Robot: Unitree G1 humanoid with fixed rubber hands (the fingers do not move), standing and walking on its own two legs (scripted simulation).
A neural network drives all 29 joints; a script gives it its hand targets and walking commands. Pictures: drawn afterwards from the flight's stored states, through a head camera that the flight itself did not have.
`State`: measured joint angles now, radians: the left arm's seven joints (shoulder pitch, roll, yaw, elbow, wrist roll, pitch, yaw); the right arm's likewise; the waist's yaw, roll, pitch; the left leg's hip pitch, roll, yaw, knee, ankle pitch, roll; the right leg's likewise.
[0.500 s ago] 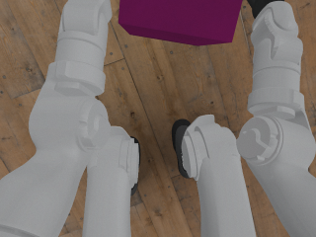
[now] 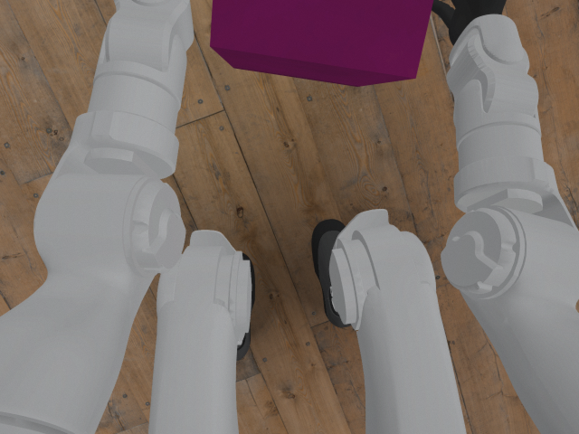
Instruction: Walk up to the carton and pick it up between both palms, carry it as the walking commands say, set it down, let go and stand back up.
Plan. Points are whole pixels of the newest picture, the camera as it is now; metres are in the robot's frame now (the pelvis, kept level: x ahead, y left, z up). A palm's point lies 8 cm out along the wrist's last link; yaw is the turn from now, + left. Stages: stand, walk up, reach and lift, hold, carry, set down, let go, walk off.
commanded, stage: set down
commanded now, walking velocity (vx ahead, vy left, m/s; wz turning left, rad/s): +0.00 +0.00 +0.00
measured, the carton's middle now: out of the picture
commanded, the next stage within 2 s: let go in 1.68 s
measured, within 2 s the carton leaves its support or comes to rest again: rests again in 0.10 s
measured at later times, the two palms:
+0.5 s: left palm out of the picture +0.57 +0.11 -0.14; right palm (488, 36) +0.50 -0.25 -0.15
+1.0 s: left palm out of the picture +0.58 +0.11 +0.02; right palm out of the picture +0.50 -0.27 +0.02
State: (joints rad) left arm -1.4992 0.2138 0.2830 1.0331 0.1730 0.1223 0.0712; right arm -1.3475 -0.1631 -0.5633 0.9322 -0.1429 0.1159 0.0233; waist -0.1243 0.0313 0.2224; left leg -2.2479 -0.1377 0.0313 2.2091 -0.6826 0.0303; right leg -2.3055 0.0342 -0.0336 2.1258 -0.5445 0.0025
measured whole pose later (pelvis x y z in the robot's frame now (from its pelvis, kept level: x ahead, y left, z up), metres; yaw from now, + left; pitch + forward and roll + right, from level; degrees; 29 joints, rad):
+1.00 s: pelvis -0.02 +0.00 +0.09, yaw -1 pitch +36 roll -1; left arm -1.50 0.43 0.03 1.06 -0.14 0.30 0.04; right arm -1.32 -0.32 -0.28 0.89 0.18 0.26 -0.09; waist -0.14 0.04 0.21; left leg -1.94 -0.11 0.01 1.92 -0.61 0.04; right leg -1.99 0.06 -0.01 1.84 -0.47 0.00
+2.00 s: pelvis +0.05 +0.00 +0.31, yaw +0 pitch +37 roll -1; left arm -0.70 0.15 0.19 0.75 0.15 0.15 0.08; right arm -0.59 -0.19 -0.29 0.69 -0.06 0.10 0.09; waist -0.08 0.04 -0.09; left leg -1.25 -0.10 -0.06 0.95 -0.35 0.03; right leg -1.29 0.05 0.03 0.89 -0.25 -0.01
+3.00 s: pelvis +0.11 +0.01 +0.39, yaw -2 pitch -3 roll -1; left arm 0.24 0.22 0.01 0.44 -0.04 0.09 -0.04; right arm 0.23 -0.23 -0.02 0.38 -0.01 0.14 0.06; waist -0.02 0.06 0.07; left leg -0.10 -0.08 -0.05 0.49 -0.33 0.07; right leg -0.16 0.05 0.07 0.48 -0.25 0.00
